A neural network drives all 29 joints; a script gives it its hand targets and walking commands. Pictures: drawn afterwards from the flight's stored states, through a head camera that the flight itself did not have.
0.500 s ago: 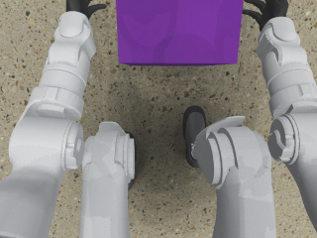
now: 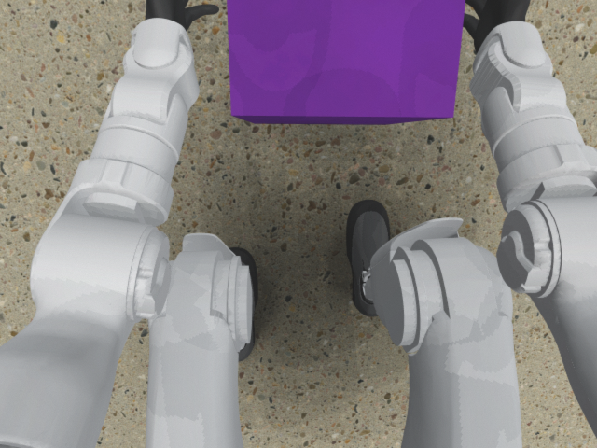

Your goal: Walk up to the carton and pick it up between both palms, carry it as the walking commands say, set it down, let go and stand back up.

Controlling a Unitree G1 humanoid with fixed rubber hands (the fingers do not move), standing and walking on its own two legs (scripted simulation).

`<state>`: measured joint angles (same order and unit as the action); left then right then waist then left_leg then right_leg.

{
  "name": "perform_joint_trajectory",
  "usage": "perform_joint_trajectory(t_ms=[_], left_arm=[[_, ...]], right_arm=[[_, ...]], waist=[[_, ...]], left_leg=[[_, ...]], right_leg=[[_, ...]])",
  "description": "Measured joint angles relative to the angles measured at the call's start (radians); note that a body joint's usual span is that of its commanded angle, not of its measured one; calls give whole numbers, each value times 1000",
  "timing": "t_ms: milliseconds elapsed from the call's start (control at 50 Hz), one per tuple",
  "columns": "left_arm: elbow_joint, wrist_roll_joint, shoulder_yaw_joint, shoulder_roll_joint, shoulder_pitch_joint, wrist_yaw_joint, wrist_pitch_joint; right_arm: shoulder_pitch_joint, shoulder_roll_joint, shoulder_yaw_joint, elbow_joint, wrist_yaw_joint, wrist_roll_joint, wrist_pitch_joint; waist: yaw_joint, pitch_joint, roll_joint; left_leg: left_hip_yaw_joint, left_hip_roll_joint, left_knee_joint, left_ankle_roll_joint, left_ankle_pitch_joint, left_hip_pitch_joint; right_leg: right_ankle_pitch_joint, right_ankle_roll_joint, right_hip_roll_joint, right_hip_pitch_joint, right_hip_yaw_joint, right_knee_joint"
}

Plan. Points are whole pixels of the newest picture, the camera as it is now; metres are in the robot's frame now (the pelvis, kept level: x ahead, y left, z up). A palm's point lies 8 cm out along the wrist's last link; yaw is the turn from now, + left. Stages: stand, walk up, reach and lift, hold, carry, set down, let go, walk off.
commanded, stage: reach and lift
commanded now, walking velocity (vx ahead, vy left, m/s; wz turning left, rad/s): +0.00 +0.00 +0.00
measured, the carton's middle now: (330, 35) +0.52 -0.08 -0.25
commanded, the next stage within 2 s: none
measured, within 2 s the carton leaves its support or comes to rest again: leaves its support in 0.82 s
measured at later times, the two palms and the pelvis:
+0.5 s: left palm (182, 14) +0.54 +0.08 -0.18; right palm (481, 14) +0.51 -0.23 -0.18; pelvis +0.00 -0.01 +0.00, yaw +0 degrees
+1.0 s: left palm (177, 21) +0.53 +0.08 -0.18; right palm out of the picture +0.52 -0.22 -0.16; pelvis +0.01 +0.00 -0.01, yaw +1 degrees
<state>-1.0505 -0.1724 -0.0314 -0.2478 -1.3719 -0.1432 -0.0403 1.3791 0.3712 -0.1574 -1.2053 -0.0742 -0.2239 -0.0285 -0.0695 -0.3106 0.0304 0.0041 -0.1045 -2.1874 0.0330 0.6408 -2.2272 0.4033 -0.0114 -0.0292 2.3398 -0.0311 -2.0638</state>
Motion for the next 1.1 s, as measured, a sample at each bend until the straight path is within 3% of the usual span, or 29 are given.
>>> perform_joint_trajectory(t_ms=[480,660,840,1100], left_arm=[[-59,29,-2,27,-52,-28,20],[-104,84,-74,42,-96,-28,-11],[-19,169,-170,75,-24,1,-72],[94,169,-198,103,58,-23,-119]], right_arm=[[41,-32,34,-26,-32,-14,-18],[60,-43,3,-35,-47,19,16],[30,-49,-46,31,-8,101,107],[-25,-84,-90,142,1,139,170]], waist=[[-1,2,-4],[-7,-3,5],[-13,28,14],[-29,80,12]], left_leg=[[19,-9,10,16,-5,-11],[24,-23,-12,17,-8,-17],[23,-33,-42,15,7,-26],[19,-46,-36,16,2,-37]], right_leg=[[7,7,-1,5,12,3],[13,2,-4,2,12,-18],[34,-3,-3,9,7,-51],[39,-15,9,16,-8,-53]])
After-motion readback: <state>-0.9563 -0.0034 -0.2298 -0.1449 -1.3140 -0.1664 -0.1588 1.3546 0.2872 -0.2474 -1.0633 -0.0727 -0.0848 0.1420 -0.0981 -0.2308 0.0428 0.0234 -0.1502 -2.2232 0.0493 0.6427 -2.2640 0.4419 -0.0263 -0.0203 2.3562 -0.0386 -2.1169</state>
